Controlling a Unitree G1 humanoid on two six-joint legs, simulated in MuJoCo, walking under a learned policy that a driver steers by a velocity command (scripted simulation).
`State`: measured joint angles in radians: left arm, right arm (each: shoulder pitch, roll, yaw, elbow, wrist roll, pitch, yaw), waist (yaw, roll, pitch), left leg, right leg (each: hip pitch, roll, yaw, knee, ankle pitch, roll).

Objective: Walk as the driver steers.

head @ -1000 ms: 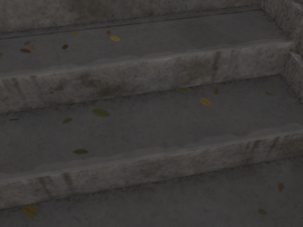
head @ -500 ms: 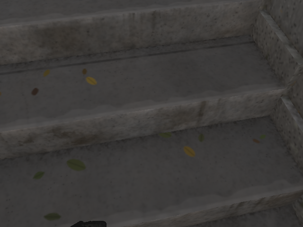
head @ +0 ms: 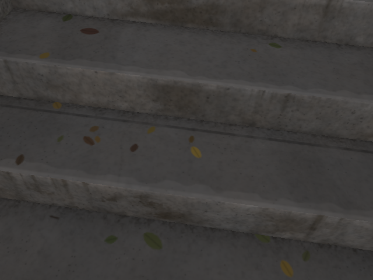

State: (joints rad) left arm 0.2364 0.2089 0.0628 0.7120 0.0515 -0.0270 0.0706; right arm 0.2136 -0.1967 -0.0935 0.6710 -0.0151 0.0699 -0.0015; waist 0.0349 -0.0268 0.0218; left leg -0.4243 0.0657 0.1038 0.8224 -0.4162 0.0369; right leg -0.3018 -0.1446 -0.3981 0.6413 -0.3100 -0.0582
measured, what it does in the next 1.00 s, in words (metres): climbs: left foot, then right foot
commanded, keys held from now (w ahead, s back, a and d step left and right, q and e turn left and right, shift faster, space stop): q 0.02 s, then no key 0.22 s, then w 0.76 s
